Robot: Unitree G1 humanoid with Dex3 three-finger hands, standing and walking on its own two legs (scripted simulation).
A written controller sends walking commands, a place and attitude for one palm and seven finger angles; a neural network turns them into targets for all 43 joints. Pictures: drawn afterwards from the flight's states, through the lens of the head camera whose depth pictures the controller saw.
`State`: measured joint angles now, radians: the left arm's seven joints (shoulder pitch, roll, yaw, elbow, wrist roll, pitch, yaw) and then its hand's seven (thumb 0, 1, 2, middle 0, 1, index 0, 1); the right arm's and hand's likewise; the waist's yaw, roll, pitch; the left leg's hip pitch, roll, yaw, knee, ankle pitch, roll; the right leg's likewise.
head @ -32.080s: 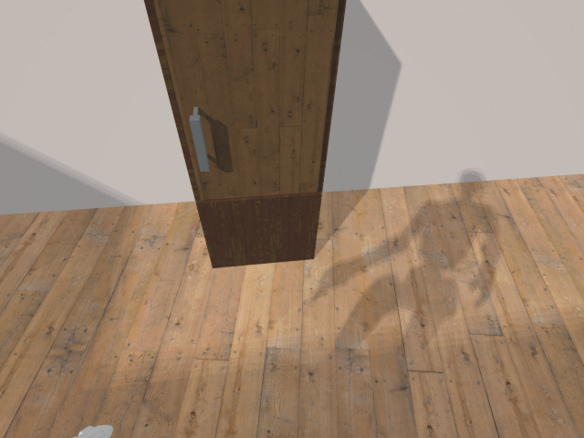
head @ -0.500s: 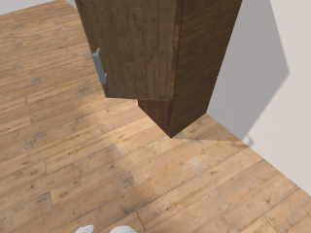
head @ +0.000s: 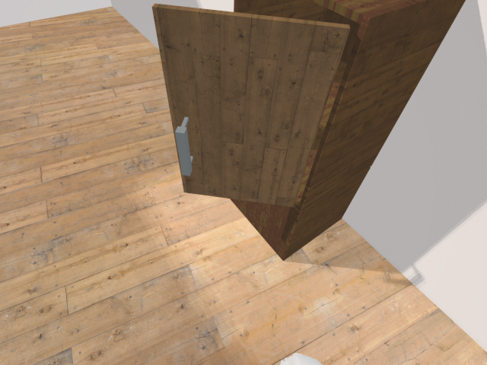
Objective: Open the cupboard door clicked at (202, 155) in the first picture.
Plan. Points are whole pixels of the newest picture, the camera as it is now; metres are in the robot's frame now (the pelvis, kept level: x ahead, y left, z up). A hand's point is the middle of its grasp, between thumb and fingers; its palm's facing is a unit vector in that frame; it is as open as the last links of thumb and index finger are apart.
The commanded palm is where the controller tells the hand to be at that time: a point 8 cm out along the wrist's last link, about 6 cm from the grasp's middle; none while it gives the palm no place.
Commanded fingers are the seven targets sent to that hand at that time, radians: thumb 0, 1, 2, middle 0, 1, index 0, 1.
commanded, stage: come to a stop and stand still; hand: left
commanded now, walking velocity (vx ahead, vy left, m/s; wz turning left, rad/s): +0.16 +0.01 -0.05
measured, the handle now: (186, 147) +0.65 +0.21 -0.10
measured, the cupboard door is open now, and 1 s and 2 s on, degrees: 46 46 46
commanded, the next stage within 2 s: look again from close up in 1.10 s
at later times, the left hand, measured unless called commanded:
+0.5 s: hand (156, 363) +0.15 +0.17 -0.19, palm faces +0.03 -0.98 -0.17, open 7.4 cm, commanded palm none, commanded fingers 0.00 0.90 0.90 -0.20 -0.30 -0.20 -0.30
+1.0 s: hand out of the picture +0.06 +0.17 -0.18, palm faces +0.00 -0.97 -0.22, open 7.4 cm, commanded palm none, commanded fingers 0.00 0.90 0.90 -0.20 -0.30 -0.20 -0.30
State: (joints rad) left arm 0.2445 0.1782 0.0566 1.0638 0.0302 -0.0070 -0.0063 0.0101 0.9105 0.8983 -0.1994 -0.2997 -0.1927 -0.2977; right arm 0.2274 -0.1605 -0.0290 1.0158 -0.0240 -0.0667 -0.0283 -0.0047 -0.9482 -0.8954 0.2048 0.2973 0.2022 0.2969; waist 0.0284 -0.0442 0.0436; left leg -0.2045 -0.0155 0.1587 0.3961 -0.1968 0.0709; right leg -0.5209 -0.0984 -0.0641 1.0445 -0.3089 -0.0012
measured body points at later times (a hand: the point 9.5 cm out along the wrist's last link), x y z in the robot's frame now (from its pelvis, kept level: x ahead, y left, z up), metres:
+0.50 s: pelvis +0.07 +0.00 -0.01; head +0.10 +0.02 +0.44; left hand +0.15 +0.23 -0.17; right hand +0.07 -0.23 -0.16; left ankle +0.03 +0.09 -0.74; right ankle +0.09 -0.13 -0.73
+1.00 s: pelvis +0.04 -0.01 -0.01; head +0.06 -0.02 +0.44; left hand +0.06 +0.22 -0.16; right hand +0.08 -0.24 -0.16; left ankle +0.03 +0.09 -0.74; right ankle +0.03 -0.12 -0.74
